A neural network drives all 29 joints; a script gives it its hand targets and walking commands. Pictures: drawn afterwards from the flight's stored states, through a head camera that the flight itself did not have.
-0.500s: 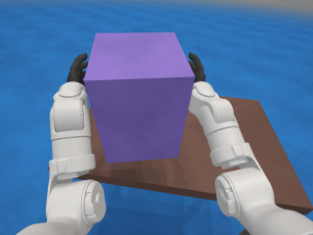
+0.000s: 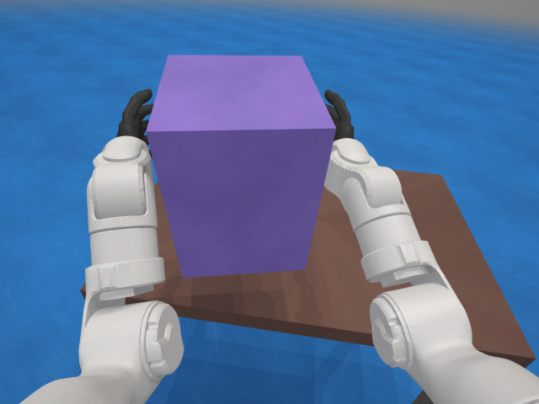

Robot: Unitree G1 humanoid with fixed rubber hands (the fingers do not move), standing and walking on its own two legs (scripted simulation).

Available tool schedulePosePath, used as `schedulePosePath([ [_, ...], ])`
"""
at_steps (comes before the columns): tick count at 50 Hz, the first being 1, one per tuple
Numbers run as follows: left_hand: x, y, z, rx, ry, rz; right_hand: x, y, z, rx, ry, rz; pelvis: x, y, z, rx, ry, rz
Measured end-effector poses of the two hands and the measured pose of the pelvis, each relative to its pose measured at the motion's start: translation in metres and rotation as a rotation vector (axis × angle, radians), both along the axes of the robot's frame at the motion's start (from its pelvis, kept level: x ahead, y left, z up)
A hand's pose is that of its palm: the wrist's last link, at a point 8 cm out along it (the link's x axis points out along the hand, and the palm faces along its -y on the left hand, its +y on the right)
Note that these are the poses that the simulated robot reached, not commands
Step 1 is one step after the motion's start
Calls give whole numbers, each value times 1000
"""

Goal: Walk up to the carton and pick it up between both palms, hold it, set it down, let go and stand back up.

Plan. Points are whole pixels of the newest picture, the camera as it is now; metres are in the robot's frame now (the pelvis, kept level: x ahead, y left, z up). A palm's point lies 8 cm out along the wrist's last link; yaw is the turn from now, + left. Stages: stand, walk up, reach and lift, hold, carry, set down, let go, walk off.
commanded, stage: hold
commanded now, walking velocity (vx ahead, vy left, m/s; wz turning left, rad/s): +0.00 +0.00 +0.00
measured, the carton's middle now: (240, 169) +0.37 +0.00 +0.22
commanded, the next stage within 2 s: set down in 0.72 s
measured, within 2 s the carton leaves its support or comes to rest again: neither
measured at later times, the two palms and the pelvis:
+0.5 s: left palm (134, 149) +0.37 +0.14 +0.26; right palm (334, 150) +0.37 -0.13 +0.25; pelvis +0.00 +0.00 +0.00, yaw +0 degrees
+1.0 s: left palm (122, 135) +0.38 +0.16 +0.27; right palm (327, 138) +0.37 -0.12 +0.27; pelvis +0.00 +0.00 +0.00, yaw +1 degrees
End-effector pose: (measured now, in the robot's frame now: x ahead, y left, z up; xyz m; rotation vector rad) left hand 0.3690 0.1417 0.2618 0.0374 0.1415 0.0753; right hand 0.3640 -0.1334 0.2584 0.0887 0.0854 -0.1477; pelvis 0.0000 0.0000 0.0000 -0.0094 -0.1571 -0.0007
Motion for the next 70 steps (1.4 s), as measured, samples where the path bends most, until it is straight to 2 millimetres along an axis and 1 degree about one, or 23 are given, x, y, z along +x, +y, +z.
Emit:
schedulePosePath([
  [9,-2,3,-2,3,0,7,0,3,-3,1,0,8,-1,0,0,-1,3,-1],
  [17,2,4,-1,17,6,12,5,5,-5,8,7,12,0,1,0,-2,6,3],
  [26,4,1,-6,15,6,1,4,1,-9,4,7,3,3,2,0,-2,3,6],
  [32,3,0,-6,9,-2,-3,3,0,-6,7,-1,-3,3,3,0,-3,3,0],
  [42,-3,12,0,-9,-17,30,4,12,2,0,-16,24,3,2,0,-2,0,2],
  [49,7,14,12,11,-92,15,9,14,8,-1,-97,6,3,3,1,0,-17,20],
  [52,14,13,11,21,-116,-2,12,13,1,-10,-127,-6,5,4,1,3,-31,21],
  [55,19,12,3,34,-124,-15,15,13,-15,-24,-140,-16,7,6,1,3,-43,21],
  [57,22,12,-7,42,-118,-20,17,13,-30,-32,-138,-21,8,7,1,2,-48,22],
  [60,24,12,-27,51,-94,-22,17,13,-52,-40,-130,-26,8,8,1,-2,-48,25],
  [63,25,11,-47,50,-72,-23,17,12,-68,-45,-122,-30,8,9,1,-6,-40,26],
  [66,26,9,-61,45,-59,-26,16,11,-77,-51,-119,-34,8,10,1,-8,-27,25],
  [70,29,6,-66,44,-57,-30,18,7,-78,-58,-123,-41,7,12,1,-8,-12,20],
])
